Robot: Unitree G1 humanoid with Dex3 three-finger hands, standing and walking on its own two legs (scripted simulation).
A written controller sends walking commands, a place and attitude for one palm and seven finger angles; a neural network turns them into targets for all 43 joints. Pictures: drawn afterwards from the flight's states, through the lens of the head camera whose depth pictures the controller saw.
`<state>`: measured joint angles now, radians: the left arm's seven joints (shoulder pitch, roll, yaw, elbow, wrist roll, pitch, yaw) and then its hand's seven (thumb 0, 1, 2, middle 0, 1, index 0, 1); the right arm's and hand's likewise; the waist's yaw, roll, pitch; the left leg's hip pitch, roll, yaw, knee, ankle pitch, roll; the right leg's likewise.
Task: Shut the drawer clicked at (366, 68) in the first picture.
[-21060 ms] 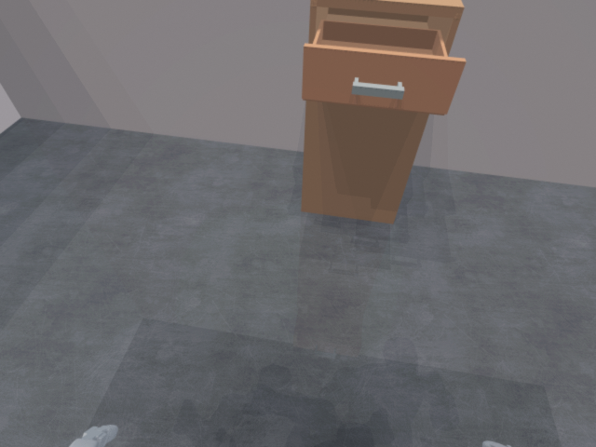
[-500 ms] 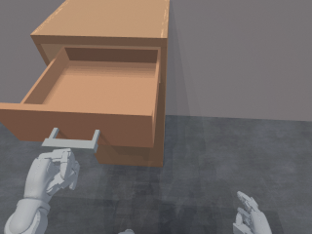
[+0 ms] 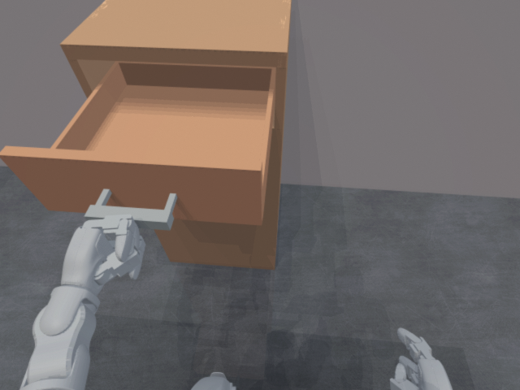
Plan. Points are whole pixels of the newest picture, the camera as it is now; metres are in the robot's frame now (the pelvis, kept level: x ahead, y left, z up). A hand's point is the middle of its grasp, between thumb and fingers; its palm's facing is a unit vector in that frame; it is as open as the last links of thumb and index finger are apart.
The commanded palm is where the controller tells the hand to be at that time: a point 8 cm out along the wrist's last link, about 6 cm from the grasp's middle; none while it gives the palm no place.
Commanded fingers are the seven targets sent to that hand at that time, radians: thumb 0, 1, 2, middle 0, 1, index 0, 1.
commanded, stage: push the drawer shut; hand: left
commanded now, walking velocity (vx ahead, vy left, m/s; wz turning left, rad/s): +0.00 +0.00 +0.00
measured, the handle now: (134, 207) +0.36 +0.22 +0.08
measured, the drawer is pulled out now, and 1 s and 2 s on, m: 0.27 0.12 0.01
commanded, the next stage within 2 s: none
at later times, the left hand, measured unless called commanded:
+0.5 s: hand (150, 206) +0.37 +0.20 +0.07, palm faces -0.05 -1.00 -0.04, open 3.0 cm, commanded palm +0.36 +0.25 +0.08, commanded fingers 0.00 0.90 0.90 -1.40 -1.60 -1.40 -1.60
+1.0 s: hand (161, 176) +0.44 +0.20 +0.07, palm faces -0.04 -1.00 -0.02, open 2.9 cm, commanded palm +0.42 +0.24 +0.08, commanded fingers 0.00 0.90 0.90 -1.40 -1.60 -1.40 -1.60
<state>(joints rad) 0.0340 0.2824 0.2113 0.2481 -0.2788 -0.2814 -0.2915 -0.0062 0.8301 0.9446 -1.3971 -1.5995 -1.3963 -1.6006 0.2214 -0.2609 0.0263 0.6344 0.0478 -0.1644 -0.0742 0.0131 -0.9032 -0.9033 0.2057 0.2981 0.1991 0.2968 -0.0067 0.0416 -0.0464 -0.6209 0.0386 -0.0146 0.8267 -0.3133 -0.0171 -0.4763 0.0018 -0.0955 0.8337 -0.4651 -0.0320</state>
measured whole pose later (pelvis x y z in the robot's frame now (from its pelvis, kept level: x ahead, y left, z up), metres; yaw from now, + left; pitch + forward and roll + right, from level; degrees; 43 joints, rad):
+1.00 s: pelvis +0.01 +0.02 +0.00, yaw -2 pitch +11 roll -2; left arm -0.55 0.37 0.28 0.82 -0.18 -0.30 -0.24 -0.03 0.79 0.90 -1.40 -1.60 -1.39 -1.60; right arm 0.31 -0.26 0.02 0.64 0.04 -0.03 -0.03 0.01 -0.90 -0.90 0.21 0.30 0.20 0.30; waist -0.08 0.02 -0.06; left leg -0.72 0.05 0.02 0.85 -0.33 0.01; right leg -0.58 0.01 -0.06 0.83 -0.45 -0.01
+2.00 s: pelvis +0.00 +0.02 -0.03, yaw -4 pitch +21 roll -4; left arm -1.07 0.61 0.40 1.27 -0.04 -0.29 -0.21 0.02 0.83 0.93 -1.40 -1.60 -1.39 -1.60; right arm 0.43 -0.27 0.04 0.67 -0.01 0.02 -0.01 0.00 -0.90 -0.90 0.21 0.30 0.20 0.30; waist -0.21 0.03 -0.08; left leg -1.00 0.09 -0.01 0.99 -0.36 0.01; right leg -0.84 0.05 -0.07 0.94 -0.46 -0.01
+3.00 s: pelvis -0.01 +0.04 -0.03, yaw -5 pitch +21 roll -5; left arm -1.04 0.58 0.41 1.18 -0.04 -0.26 -0.17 0.02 0.86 0.91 -1.39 -1.60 -1.39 -1.60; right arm 0.47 -0.26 0.04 0.64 -0.03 0.02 0.02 0.00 -0.90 -0.90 0.21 0.30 0.20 0.30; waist -0.21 0.05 -0.09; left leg -1.02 0.09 0.01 1.00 -0.35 0.03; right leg -0.87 0.04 -0.05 0.93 -0.44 0.00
